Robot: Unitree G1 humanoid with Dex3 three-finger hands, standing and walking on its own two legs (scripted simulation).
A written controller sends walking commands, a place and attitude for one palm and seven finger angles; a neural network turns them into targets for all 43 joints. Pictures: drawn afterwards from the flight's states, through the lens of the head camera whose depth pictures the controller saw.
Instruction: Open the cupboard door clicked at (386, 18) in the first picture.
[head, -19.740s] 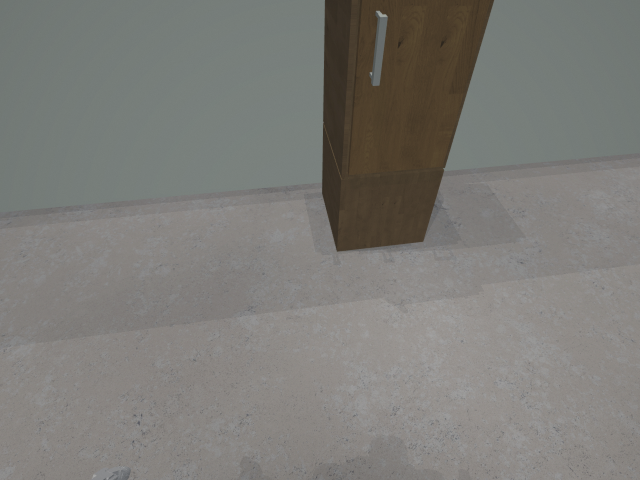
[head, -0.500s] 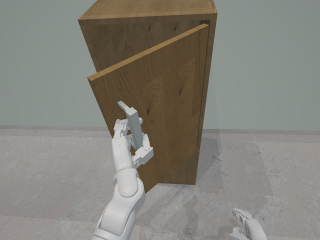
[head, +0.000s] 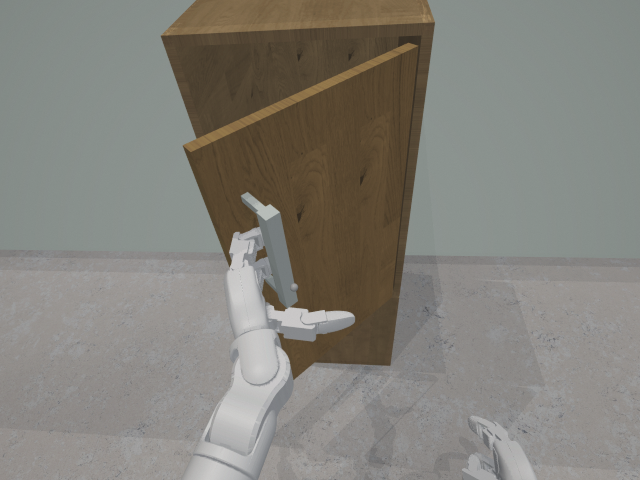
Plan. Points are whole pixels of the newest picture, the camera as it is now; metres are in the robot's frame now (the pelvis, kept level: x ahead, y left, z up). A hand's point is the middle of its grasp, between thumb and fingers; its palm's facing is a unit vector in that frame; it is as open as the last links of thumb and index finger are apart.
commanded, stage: open thumb and fingers to let go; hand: left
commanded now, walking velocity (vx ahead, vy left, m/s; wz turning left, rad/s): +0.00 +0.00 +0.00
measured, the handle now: (270, 253) +0.37 +0.08 +0.10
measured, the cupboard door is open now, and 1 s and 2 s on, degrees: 45 45 45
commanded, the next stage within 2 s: slide the hand sideways off the handle in 0.18 s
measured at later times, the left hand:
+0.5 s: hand (281, 312) +0.29 +0.06 +0.10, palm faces -0.19 -0.98 -0.05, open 16.6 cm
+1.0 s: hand (247, 341) +0.25 +0.09 +0.10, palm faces -0.08 -1.00 +0.02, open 16.4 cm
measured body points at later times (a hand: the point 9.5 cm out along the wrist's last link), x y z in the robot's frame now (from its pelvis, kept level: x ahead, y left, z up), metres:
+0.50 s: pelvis -0.02 +0.05 +0.00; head -0.03 +0.03 +0.45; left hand +0.29 +0.11 +0.10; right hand +0.13 -0.17 -0.10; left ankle +0.01 +0.17 -0.72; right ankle -0.04 -0.05 -0.72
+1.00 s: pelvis -0.01 +0.06 +0.00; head -0.02 +0.05 +0.45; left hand +0.25 +0.15 +0.10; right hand +0.16 -0.16 -0.08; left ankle +0.01 +0.17 -0.72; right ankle -0.04 -0.05 -0.72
